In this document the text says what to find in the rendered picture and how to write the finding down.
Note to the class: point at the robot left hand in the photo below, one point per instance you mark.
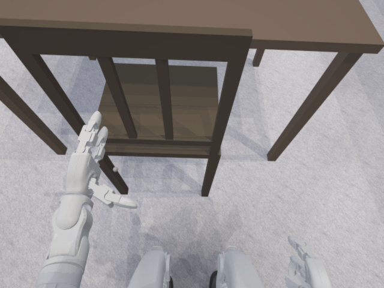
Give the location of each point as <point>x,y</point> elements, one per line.
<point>84,164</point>

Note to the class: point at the robot right hand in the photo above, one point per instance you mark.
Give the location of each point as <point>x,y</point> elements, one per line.
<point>313,273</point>

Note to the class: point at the left robot thigh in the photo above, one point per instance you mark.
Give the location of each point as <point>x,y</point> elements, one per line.
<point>152,271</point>

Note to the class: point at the robot thigh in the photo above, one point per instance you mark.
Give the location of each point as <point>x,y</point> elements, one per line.
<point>236,270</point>
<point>152,271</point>

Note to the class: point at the robot left forearm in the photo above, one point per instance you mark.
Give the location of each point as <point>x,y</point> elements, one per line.
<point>65,261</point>

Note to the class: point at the right robot thigh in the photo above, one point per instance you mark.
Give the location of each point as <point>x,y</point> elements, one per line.
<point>236,270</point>

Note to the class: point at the chair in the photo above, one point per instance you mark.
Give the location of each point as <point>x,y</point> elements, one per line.
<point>149,110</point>

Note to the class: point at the table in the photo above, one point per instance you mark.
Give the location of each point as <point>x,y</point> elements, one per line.
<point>340,26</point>

